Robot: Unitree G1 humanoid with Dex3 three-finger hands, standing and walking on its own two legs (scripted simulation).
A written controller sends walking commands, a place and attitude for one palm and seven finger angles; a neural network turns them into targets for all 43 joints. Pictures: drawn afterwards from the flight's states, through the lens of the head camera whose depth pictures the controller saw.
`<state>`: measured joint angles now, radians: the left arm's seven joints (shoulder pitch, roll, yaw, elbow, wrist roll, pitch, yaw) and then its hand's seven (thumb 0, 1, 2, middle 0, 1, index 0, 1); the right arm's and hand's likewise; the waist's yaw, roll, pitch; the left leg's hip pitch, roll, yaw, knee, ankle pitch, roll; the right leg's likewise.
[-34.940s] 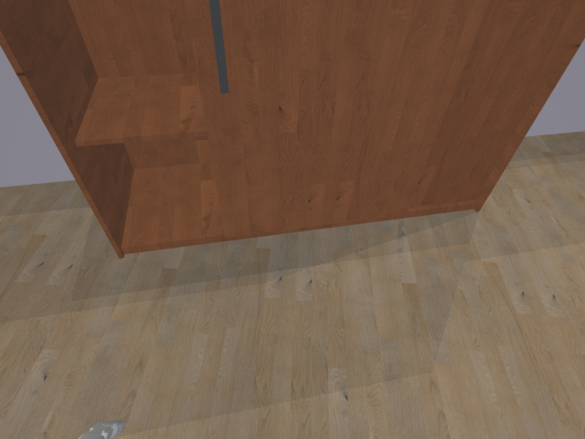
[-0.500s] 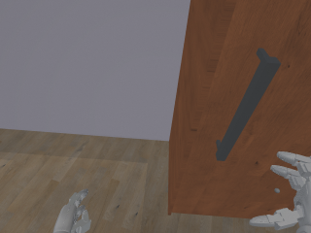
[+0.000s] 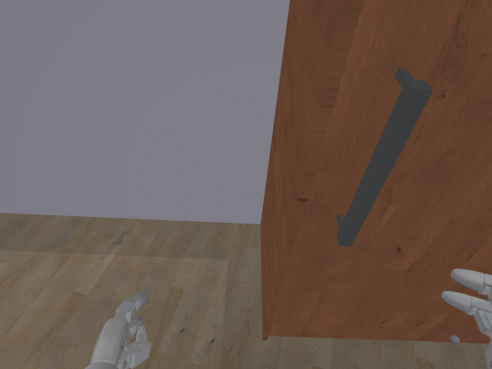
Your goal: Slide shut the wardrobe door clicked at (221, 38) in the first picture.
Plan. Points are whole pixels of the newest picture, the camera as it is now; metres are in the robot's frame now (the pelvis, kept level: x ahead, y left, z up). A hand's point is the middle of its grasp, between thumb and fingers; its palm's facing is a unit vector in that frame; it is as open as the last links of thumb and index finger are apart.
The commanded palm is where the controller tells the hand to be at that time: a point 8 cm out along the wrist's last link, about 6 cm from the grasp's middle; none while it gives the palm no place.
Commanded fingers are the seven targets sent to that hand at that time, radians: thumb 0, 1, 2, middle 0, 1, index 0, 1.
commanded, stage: draw the hand back to the body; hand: right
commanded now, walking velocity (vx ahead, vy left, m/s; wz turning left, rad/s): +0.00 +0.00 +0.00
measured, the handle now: (368, 172) +0.38 -0.18 +0.16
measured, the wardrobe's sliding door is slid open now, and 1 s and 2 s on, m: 0.00 0.00 0.00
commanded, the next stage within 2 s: step back with the hand held close in 1.62 s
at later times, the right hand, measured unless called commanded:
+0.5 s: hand (466, 314) +0.17 -0.25 +0.13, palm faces +0.17 +0.98 -0.09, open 14.7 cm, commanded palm +0.13 -0.30 +0.15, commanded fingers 0.00 0.41 -0.27 0.25 1.07 0.25 1.07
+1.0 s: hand (483, 279) +0.20 -0.27 +0.17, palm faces +0.42 +0.82 -0.39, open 11.2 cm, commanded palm +0.15 -0.30 +0.19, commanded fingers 0.00 -0.50 -0.71 0.21 0.53 0.21 0.53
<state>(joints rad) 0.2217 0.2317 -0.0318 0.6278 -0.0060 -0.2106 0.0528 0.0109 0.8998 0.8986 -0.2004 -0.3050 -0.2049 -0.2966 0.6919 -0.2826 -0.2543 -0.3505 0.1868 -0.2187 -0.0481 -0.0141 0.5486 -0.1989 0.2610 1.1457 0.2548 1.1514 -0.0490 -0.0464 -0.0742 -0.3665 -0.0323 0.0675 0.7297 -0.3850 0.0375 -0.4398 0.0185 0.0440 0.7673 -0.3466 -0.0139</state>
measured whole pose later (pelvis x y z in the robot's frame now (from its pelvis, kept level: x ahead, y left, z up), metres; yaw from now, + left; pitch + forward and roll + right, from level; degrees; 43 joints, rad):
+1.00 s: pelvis +0.01 -0.02 +0.03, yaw +2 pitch -5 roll +1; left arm 0.23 0.21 -0.03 0.68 0.00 -0.18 0.08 0.01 0.90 0.90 -0.20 -0.31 -0.21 -0.30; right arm 0.54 -0.34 -0.28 -0.39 0.07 -0.09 -0.15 0.00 -0.15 -0.54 0.24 0.73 0.23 0.74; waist -0.06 -0.06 0.03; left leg -0.08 -0.02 0.02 0.43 -0.26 0.01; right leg -0.14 0.03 0.01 0.47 -0.24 -0.04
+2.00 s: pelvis +0.01 -0.01 +0.03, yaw +3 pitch -1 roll +1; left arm 0.17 0.26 0.01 0.58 -0.02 0.00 0.07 0.01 0.90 0.90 -0.20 -0.30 -0.20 -0.30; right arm 0.53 -0.38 -0.34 -0.39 0.07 -0.11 -0.12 0.01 -0.89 -0.90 0.21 0.30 0.21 0.30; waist -0.02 -0.08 0.03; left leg -0.18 -0.04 0.01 0.42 -0.23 0.02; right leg -0.24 0.00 0.00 0.48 -0.23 -0.02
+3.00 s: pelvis -0.13 -0.04 +0.02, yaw +0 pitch +0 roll +3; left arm 0.15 0.19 0.01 0.63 -0.01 -0.07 0.08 0.01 0.90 0.90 -0.20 -0.30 -0.21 -0.30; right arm 0.48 -0.40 -0.37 -0.51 0.03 -0.23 -0.15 0.01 -0.89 -0.90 0.22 0.30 0.21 0.30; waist -0.05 -0.01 0.02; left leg -0.17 -0.08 -0.10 0.52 -0.34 -0.02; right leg -0.44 -0.02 -0.06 0.51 -0.07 -0.06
